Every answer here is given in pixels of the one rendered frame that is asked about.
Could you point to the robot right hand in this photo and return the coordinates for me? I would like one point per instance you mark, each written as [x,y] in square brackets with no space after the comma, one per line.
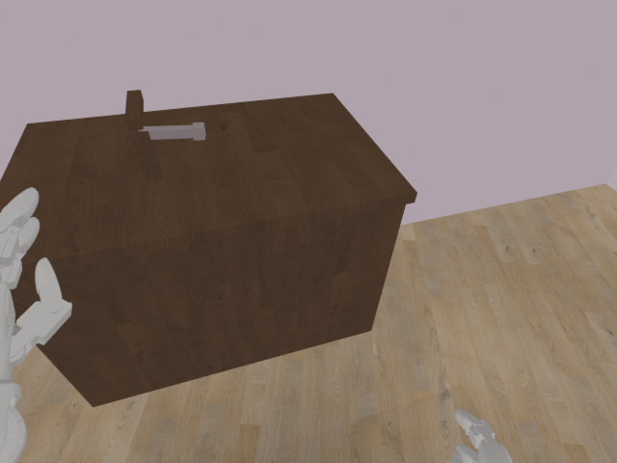
[482,438]

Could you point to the tap lever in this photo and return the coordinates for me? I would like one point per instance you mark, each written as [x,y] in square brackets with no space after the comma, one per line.
[196,131]

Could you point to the counter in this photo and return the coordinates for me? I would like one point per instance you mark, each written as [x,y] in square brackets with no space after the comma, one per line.
[184,258]

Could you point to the left robot forearm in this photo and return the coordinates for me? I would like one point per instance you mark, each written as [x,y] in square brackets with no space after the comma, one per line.
[13,431]

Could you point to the robot left hand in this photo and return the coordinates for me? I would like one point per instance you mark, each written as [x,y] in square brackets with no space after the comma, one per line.
[43,319]

